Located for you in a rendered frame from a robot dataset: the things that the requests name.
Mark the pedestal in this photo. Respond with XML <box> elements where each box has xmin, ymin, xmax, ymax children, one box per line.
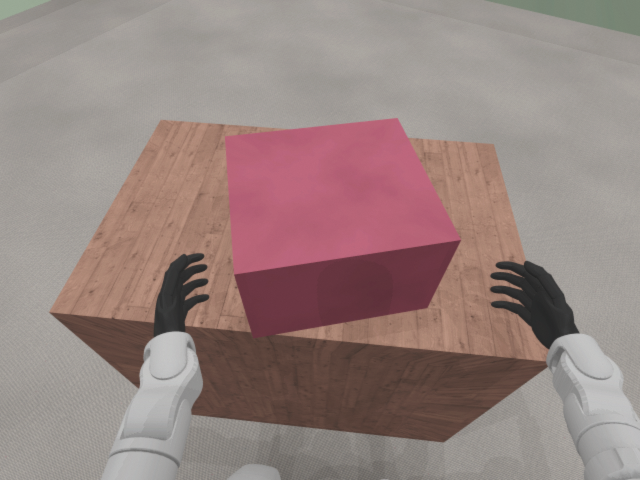
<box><xmin>49</xmin><ymin>120</ymin><xmax>549</xmax><ymax>442</ymax></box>

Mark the left robot forearm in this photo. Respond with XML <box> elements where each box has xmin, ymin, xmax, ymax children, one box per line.
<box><xmin>101</xmin><ymin>331</ymin><xmax>203</xmax><ymax>480</ymax></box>

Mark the right robot hand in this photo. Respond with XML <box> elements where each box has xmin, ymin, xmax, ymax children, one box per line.
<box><xmin>490</xmin><ymin>261</ymin><xmax>580</xmax><ymax>349</ymax></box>

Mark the right robot forearm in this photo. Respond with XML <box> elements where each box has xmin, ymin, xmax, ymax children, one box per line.
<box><xmin>546</xmin><ymin>334</ymin><xmax>640</xmax><ymax>480</ymax></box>

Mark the carton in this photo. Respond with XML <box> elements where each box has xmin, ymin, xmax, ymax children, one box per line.
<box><xmin>225</xmin><ymin>118</ymin><xmax>461</xmax><ymax>338</ymax></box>

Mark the left robot hand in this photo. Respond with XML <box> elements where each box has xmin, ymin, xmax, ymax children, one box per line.
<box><xmin>154</xmin><ymin>253</ymin><xmax>209</xmax><ymax>337</ymax></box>

